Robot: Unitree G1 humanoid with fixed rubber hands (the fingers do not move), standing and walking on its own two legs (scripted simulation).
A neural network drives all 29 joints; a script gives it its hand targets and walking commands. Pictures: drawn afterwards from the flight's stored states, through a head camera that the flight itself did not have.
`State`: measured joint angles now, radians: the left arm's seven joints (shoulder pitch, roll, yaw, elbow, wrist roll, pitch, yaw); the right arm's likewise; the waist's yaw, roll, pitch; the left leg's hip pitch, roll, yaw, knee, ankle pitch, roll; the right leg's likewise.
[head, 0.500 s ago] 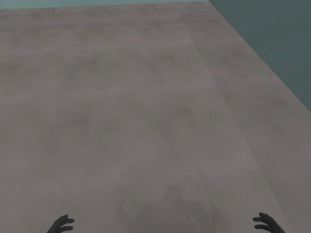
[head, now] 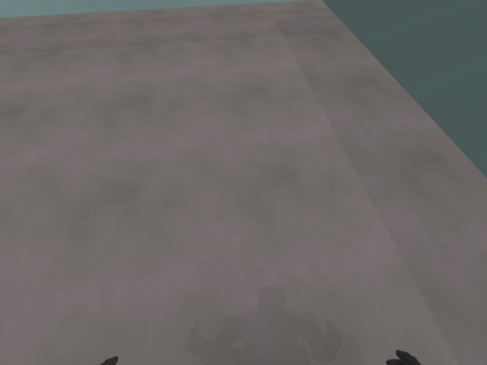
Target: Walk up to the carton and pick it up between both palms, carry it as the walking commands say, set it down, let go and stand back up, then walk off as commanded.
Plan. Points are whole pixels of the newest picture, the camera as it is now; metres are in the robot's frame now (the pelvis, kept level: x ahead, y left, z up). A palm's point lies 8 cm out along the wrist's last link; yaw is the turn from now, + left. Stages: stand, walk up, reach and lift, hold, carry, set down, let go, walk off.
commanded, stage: stand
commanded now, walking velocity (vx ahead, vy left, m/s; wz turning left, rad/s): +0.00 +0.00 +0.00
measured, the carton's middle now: out of the picture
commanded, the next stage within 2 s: walk up in 1.02 s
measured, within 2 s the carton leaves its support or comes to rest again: neither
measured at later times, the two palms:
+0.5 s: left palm out of the picture +0.11 +0.30 -0.09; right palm out of the picture +0.10 -0.32 -0.09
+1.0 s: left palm out of the picture +0.10 +0.30 -0.09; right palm out of the picture +0.08 -0.32 -0.10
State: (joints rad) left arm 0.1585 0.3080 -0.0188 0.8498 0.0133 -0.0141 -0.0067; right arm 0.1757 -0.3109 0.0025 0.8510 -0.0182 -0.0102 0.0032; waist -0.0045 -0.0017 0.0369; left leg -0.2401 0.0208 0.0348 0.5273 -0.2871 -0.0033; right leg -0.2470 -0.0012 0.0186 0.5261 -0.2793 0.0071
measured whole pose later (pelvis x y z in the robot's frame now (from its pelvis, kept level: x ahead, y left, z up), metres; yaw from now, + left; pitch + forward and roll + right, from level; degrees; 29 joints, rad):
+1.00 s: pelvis +0.00 -0.01 +0.01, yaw -1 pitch -2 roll +0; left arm 0.09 0.40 -0.01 1.07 0.01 -0.02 0.00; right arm 0.09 -0.40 0.00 1.08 -0.01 -0.02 0.00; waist 0.00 0.00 0.05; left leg -0.12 0.04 0.05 0.35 -0.20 -0.02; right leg -0.13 0.01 0.03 0.35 -0.19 0.00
